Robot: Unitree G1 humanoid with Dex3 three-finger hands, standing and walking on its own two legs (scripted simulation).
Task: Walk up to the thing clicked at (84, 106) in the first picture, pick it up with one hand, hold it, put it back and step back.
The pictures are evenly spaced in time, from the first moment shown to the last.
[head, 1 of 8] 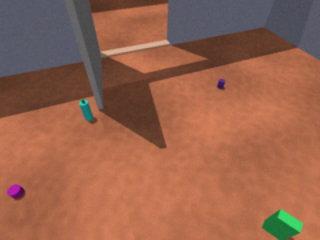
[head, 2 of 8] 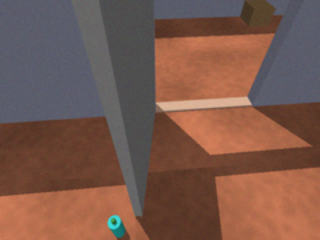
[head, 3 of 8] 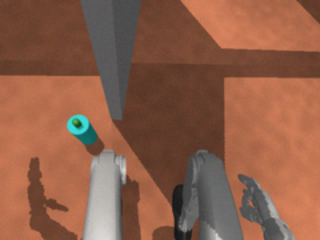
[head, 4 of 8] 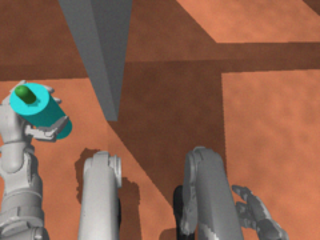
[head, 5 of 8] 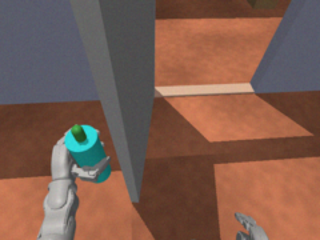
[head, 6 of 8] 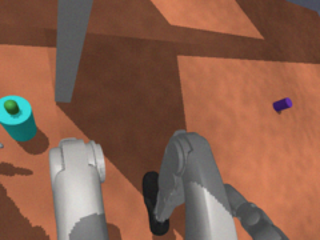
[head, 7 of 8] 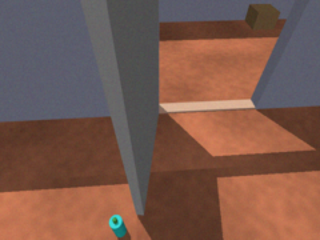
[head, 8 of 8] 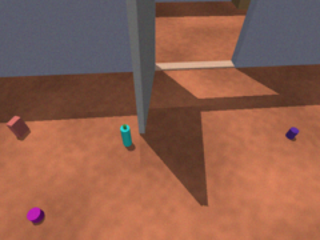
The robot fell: no
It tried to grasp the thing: yes
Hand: left
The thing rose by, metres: 0.68
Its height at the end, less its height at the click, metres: +0.00
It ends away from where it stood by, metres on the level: 0.01
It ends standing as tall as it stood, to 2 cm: yes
